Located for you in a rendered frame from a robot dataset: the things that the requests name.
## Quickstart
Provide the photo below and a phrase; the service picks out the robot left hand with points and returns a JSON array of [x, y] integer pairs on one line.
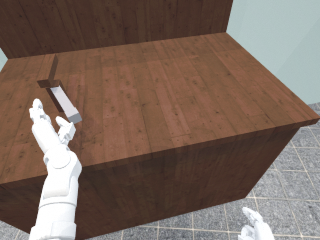
[[43, 130]]

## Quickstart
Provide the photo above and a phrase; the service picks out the left robot forearm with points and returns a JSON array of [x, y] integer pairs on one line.
[[58, 202]]

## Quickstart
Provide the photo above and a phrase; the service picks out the robot right hand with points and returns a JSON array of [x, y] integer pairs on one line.
[[261, 230]]

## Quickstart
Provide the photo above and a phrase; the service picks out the counter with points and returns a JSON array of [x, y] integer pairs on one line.
[[176, 115]]

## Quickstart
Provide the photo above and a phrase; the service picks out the tap lever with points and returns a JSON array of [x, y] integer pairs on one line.
[[71, 112]]

